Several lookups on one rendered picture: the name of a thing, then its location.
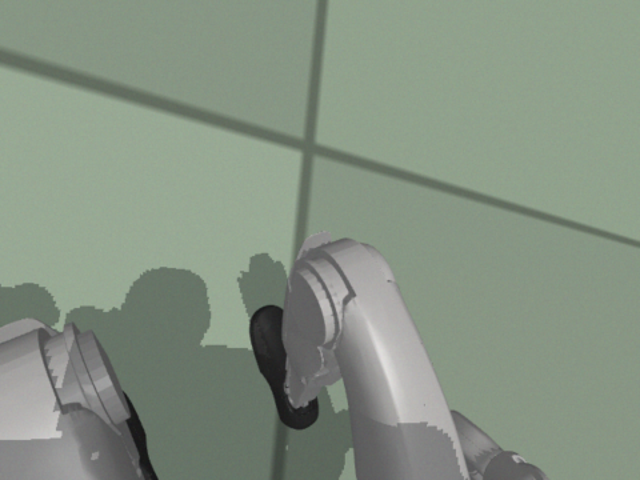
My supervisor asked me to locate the left robot foot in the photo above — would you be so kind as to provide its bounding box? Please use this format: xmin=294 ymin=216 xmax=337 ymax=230
xmin=122 ymin=390 xmax=159 ymax=480

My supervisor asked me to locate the right robot arm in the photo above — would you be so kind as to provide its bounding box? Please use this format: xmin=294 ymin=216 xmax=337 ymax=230
xmin=483 ymin=451 xmax=549 ymax=480

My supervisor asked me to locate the right robot foot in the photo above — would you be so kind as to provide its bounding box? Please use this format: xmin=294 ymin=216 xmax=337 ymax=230
xmin=249 ymin=305 xmax=319 ymax=430

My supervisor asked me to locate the right robot hand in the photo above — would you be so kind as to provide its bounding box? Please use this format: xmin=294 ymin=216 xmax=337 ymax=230
xmin=450 ymin=410 xmax=504 ymax=480

